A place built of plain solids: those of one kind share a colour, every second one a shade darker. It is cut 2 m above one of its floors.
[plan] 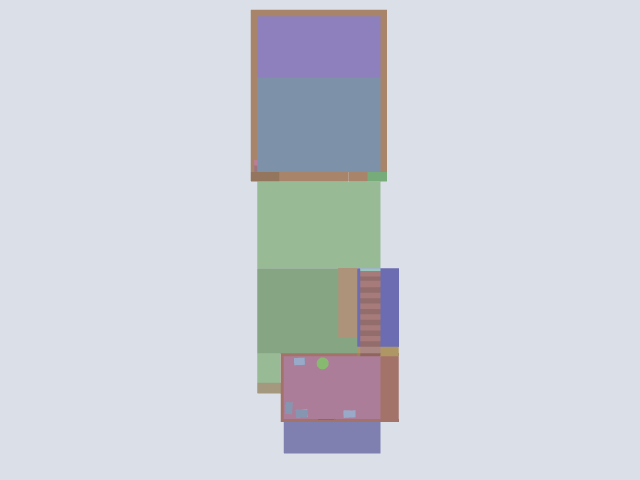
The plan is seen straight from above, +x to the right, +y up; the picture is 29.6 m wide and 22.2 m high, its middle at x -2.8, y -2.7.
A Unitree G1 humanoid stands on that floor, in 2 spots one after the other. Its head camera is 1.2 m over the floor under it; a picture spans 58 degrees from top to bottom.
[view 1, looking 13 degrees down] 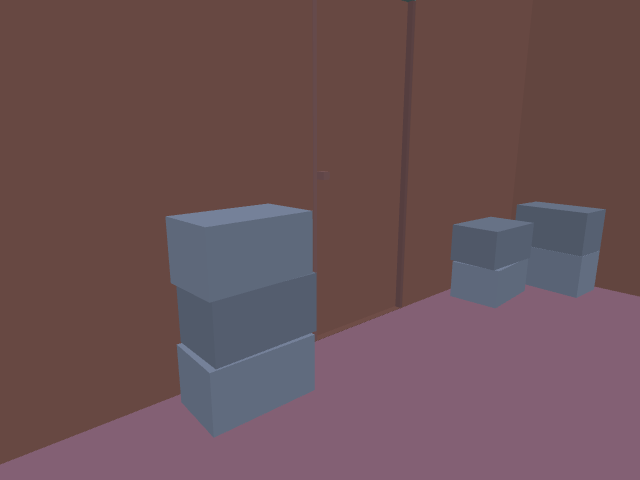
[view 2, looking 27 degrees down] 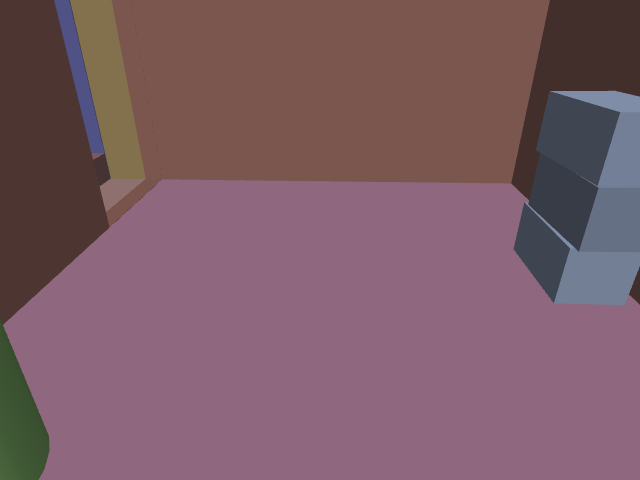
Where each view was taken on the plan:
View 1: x -0.47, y -9.12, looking -131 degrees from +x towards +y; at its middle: wall_cellar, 2.59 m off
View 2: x -3.43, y -9.53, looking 2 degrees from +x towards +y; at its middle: floor_cellar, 2.64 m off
